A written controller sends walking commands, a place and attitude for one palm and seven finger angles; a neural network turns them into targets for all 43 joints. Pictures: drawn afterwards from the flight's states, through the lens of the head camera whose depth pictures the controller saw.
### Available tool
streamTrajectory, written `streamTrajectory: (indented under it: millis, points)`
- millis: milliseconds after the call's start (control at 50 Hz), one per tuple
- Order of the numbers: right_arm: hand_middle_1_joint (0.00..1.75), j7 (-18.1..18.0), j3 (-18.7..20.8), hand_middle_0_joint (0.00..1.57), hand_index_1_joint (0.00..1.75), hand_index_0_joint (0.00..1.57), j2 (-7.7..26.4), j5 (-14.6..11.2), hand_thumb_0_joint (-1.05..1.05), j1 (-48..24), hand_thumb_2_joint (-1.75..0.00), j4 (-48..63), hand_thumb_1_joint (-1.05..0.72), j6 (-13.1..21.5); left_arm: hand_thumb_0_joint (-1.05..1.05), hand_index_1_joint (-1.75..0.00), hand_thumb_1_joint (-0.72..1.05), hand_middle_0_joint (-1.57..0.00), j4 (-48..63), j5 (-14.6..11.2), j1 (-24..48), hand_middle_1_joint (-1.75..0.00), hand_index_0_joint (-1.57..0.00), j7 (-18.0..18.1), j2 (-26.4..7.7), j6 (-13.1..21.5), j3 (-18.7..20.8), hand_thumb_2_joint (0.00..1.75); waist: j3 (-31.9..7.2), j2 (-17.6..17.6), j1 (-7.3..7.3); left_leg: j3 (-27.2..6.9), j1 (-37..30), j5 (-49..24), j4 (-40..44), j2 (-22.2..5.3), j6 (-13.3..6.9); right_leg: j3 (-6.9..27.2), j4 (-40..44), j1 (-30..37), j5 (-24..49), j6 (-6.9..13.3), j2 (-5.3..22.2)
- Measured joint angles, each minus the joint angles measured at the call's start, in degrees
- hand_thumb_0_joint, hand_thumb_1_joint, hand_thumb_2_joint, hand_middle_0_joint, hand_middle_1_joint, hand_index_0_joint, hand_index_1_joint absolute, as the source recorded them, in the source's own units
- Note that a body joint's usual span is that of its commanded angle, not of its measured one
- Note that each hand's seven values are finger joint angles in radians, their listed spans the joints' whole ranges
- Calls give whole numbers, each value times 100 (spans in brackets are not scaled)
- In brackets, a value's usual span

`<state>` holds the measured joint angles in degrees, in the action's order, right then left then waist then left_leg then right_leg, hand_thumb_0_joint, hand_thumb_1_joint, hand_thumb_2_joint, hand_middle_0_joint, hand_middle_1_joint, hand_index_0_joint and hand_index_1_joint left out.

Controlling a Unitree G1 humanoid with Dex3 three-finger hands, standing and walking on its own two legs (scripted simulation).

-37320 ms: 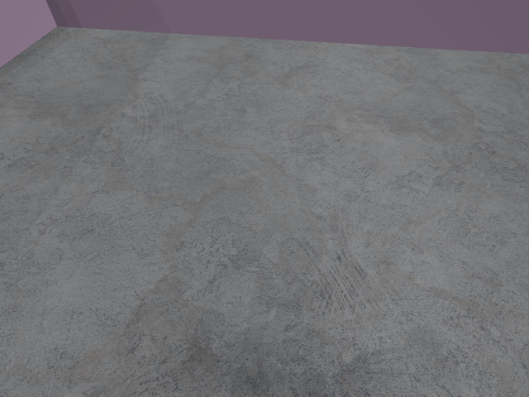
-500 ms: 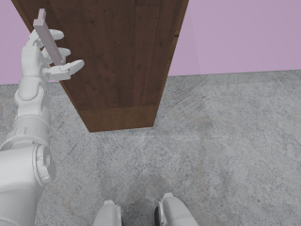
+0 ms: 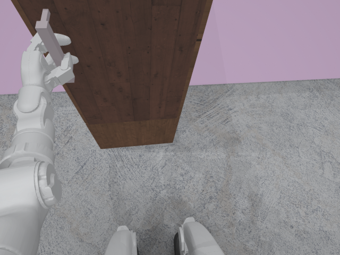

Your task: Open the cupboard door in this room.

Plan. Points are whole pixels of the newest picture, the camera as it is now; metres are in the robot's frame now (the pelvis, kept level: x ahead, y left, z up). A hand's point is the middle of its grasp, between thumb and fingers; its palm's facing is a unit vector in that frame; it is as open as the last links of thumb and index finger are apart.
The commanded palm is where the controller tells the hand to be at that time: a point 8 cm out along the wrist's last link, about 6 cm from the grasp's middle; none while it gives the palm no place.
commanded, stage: pull the door open along its arc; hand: left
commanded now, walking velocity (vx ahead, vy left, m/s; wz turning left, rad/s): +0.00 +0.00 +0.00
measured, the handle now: (59, 49) +0.57 +0.21 +0.08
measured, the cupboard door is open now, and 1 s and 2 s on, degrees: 0 48 46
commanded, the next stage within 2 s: open thumb and fingers to let go in 0.94 s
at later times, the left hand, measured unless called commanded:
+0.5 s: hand (86, 112) +0.41 +0.14 +0.08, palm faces +0.17 -0.98 +0.08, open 6.1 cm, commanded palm +0.35 +0.18 +0.07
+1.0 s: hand (147, 159) +0.30 +0.03 +0.08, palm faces +0.29 -0.96 -0.04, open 6.1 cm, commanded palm +0.25 +0.07 +0.07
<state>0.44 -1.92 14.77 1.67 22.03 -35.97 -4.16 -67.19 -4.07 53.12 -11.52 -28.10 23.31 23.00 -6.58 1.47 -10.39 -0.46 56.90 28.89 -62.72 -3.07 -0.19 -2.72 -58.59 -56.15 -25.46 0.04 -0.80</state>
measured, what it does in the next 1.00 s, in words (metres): stands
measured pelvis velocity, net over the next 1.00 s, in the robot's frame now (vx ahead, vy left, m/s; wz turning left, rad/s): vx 0.01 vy -0.03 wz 0.06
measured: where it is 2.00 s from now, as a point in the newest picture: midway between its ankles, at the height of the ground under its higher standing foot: outside the picture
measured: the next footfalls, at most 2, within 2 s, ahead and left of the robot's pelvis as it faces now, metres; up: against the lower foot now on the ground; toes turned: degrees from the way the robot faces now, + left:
none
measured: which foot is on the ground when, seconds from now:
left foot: down 0.00-1.00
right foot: down 0.00-1.00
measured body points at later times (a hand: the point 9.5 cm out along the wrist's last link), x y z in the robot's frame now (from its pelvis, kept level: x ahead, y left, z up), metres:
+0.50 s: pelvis +0.02 +0.00 +0.02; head +0.10 +0.00 +0.47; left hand +0.39 +0.19 +0.08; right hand +0.11 -0.25 -0.09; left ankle +0.00 +0.11 -0.66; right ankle +0.02 -0.12 -0.66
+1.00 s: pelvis +0.01 -0.03 +0.02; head +0.04 -0.05 +0.47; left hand +0.28 +0.08 +0.09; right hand +0.20 -0.23 -0.07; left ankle +0.00 +0.11 -0.66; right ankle +0.02 -0.12 -0.66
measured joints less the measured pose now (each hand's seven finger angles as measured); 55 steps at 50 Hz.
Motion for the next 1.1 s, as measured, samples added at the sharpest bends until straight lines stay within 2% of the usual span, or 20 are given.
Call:
streamTrajectory:
  millis: [100, 180, 260, 360, 400, 440, 500, 640, 680, 720, 780, 820, 960, 1020, 1100]
  points:
    - [30, -1, 16, 20, 30, 21, -5, -46, 1, 21, -90, 118, -90, -43, 1, -135, 75, -36, 259, -107, -280, -135, -35, -79, -7, -63, 70, 80, 4, -7, 0, 83, -113, -3, 75, -37, -4, 82, 48, 61, 27, -1, -38]
    - [30, 19, 52, 20, 30, 21, -17, -101, 1, 79, -90, 205, -90, -83, 1, -135, 75, -35, 737, -249, -770, -135, -35, -107, 177, -120, 53, 78, -30, 2, 63, 153, -309, -20, 222, -51, -7, 148, 167, 218, 54, -7, -55]
    - [30, 54, 94, 20, 30, 21, -39, -163, 1, 106, -90, 288, -90, -116, 1, -135, 75, -34, 1418, -431, -1465, -134, -34, -88, 492, -145, -90, 76, -83, 1, 162, 216, -586, -42, 416, -48, -13, 208, 324, 458, 73, -15, -57]
    - [30, 99, 158, 20, 30, 21, -72, -232, 1, 33, -90, 387, -90, -75, 1, -133, 74, -33, 2453, -608, -2473, -133, -33, 30, 974, -198, -467, 75, -152, -8, 315, 263, -959, -67, 647, -22, -17, 250, 509, 801, 80, -27, -37]
    - [30, 117, 199, 20, 30, 21, -91, -239, 1, -30, -90, 430, -90, -17, 1, -133, 74, -33, 2938, -653, -2907, -133, -32, 197, 1224, -241, -669, 75, -174, -4, 398, 276, -1100, -71, 721, -15, -17, 261, 573, 937, 79, -32, -31]
    - [30, 150, 248, 20, 30, 21, -119, -204, 1, -119, -90, 449, -90, 86, 1, -131, 73, -32, 3445, -629, -3304, -133, -32, 736, 1599, -274, -937, 75, -199, 7, 497, 278, -1204, -75, 773, -1, -13, 263, 616, 1040, 76, -38, -17]
    - [30, 221, 275, 20, 30, 20, -171, -100, 1, -321, -90, 451, -90, 199, 2, -128, 72, -32, 4064, -438, -3768, -133, -33, 1705, 2216, -278, -1320, 76, -216, 2, 620, 253, -1302, -70, 781, 44, -8, 239, 585, 1141, 32, -41, 28]
    - [30, 317, 275, 19, 30, 20, -369, 196, 1, -857, -90, 413, -90, 310, 2, -128, 71, -31, 4674, 506, -4264, -133, -33, 3876, 3296, -398, -2263, 79, -228, -30, 863, 109, -1361, -32, 622, 148, 36, 100, 333, 1232, -130, 8, 137]
    - [30, 318, 265, 19, 30, 20, -430, 256, 1, -979, -90, 393, -90, 307, 2, -129, 71, -31, 4735, 776, -4346, -133, -33, 4277, 3472, -509, -2488, 80, -239, -34, 923, 64, -1371, -35, 593, 165, 57, 56, 283, 1251, -159, 33, 154]
    - [30, 293, 251, 19, 30, 20, -491, 294, 1, -1067, -90, 378, -90, 300, 1, -130, 72, -30, 4810, 974, -4461, -132, -32, 4508, 3572, -628, -2701, 80, -242, -36, 972, 24, -1408, -45, 592, 173, 80, 17, 262, 1295, -174, 61, 162]
    - [30, 254, 226, 20, 30, 21, -572, 301, 1, -1138, -90, 385, -90, 301, 1, -131, 72, -30, 5008, 1086, -4727, -132, -30, 4597, 3543, -797, -3058, 80, -215, -31, 1008, -27, -1526, -74, 641, 169, 121, -35, 285, 1419, -178, 107, 158]
    - [30, 236, 197, 20, 30, 21, -604, 282, 1, -1150, -90, 401, -90, 322, 2, -131, 72, -29, 5186, 1049, -4961, -131, -30, 4582, 3511, -862, -3276, 79, -190, -23, 1006, -60, -1624, -95, 691, 161, 149, -68, 324, 1522, -173, 136, 149]
    - [30, 244, 124, 20, 30, 21, -613, 231, 1, -1133, -90, 458, -90, 433, 2, -133, 70, -30, 5895, 990, -5813, -131, -32, 4365, 3299, -1110, -3918, 75, -159, 32, 902, -126, -1909, -127, 823, 114, 250, -136, 395, 1790, -190, 234, 101]
    - [30, 205, 105, 20, 30, 21, -582, 226, 1, -1135, -90, 449, -90, 466, 1, -134, 69, -31, 6005, 961, -5975, -131, -34, 4355, 3239, -1167, -4037, 74, -164, 59, 861, -147, -1986, -135, 858, 104, 291, -157, 386, 1854, -215, 269, 91]
    - [30, 93, 116, 20, 30, 21, -507, 267, 1, -1209, -90, 292, -90, 493, 1, -134, 68, -33, 5712, 970, -5693, -131, -36, 4523, 3320, -1165, -3905, 77, -159, 47, 894, -203, -1944, -170, 842, 122, 325, -212, 308, 1806, -241, 315, 110]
